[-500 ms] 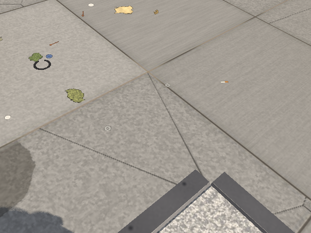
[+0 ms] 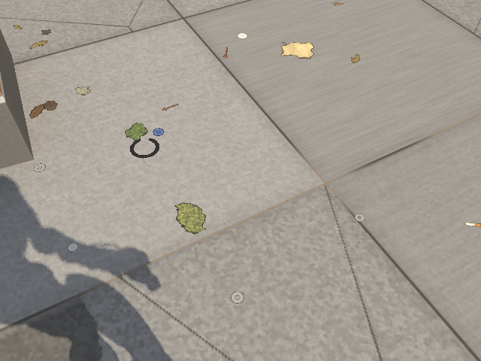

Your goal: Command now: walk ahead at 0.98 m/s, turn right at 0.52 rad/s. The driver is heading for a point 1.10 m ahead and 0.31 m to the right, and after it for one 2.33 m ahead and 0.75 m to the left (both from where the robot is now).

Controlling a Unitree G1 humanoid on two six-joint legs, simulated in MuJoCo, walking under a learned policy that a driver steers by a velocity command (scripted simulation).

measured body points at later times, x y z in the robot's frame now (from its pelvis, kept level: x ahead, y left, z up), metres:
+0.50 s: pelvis +0.45 +0.01 +0.01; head +0.47 +0.00 +0.46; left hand +0.71 +0.22 -0.08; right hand +0.36 -0.28 -0.10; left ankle +0.44 +0.15 -0.73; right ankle +0.42 -0.08 -0.63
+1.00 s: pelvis +0.82 -0.23 +0.01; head +0.84 -0.24 +0.45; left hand +1.00 -0.03 -0.12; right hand +0.79 -0.52 -0.09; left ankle +1.06 -0.22 -0.65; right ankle +0.74 -0.18 -0.73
